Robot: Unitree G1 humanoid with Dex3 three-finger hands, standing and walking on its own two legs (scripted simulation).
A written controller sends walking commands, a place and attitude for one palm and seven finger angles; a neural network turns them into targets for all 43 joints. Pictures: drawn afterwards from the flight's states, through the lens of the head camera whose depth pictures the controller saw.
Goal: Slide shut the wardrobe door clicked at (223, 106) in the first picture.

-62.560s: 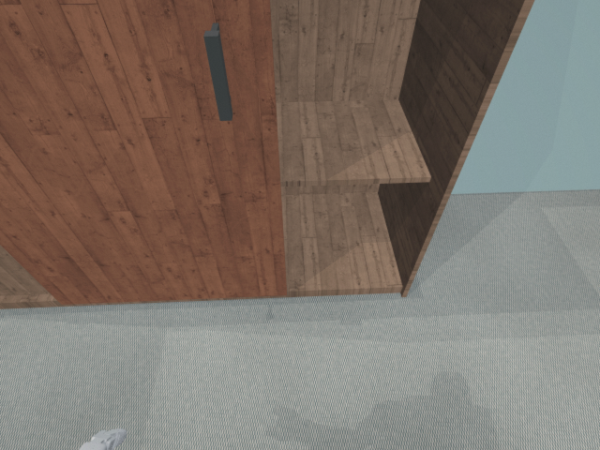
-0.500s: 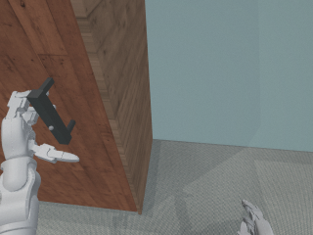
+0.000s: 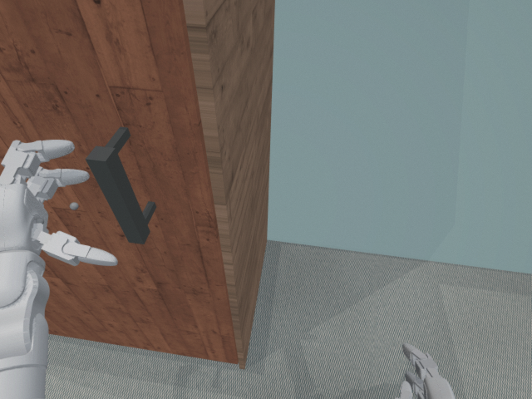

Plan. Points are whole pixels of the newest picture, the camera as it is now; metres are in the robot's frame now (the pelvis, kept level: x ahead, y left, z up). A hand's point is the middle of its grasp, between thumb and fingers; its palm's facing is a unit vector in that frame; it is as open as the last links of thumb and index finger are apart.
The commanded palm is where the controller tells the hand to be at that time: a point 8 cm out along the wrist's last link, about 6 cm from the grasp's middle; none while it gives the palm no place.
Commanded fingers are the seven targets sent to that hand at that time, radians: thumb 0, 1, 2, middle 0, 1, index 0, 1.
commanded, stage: slip the hand off the handle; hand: left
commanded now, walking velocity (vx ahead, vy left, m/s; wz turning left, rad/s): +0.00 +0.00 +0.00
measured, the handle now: (130, 188) +0.33 +0.23 +0.17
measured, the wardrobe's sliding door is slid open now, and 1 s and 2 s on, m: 0.00 0.00 0.00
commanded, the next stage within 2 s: draw the hand back to the body in 0.82 s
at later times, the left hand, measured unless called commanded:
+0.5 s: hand (29, 281) +0.19 +0.28 +0.16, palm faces +0.43 -0.88 -0.21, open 14.7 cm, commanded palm +0.13 +0.32 +0.17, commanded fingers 0.00 -0.55 0.20 -0.25 -1.15 -0.25 -1.15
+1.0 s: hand (12, 294) +0.17 +0.30 +0.15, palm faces +0.38 -0.90 -0.22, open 14.7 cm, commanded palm +0.11 +0.33 +0.17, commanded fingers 0.00 -0.55 0.20 -0.25 -1.15 -0.25 -1.15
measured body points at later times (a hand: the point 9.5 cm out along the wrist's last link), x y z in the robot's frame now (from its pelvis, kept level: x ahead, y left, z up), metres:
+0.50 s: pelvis +0.00 -0.02 +0.00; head -0.01 -0.02 +0.45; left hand +0.16 +0.33 +0.18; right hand +0.20 -0.23 -0.07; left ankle -0.05 +0.10 -0.72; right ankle +0.07 -0.15 -0.72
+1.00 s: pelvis -0.01 -0.01 -0.01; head -0.02 -0.02 +0.44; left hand +0.15 +0.34 +0.17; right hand +0.18 -0.24 -0.07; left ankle -0.05 +0.10 -0.72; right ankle +0.07 -0.14 -0.72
